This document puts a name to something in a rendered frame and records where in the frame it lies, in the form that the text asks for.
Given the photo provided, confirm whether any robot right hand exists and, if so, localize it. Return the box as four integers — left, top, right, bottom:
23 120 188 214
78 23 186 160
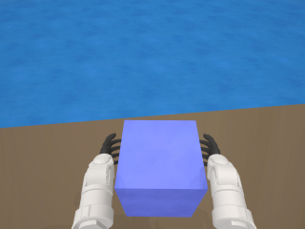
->
199 134 221 167

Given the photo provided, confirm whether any robot left hand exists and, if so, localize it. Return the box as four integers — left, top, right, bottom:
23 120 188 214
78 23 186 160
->
99 133 122 165

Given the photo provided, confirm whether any carton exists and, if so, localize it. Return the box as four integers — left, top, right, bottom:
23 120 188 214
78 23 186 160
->
114 120 209 218

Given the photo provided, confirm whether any robot right forearm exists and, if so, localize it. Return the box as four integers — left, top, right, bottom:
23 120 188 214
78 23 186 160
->
207 154 257 229

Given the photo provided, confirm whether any robot left forearm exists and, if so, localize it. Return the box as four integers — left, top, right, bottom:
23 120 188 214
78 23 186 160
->
71 154 115 229

